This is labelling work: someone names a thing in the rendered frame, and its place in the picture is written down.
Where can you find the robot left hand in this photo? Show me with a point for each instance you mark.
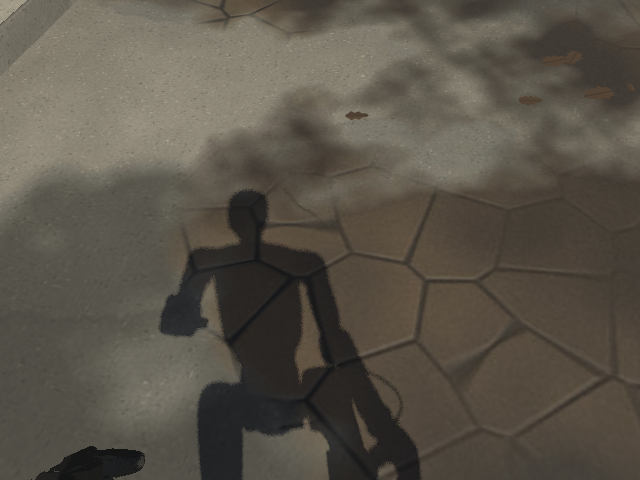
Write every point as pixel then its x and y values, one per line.
pixel 93 464

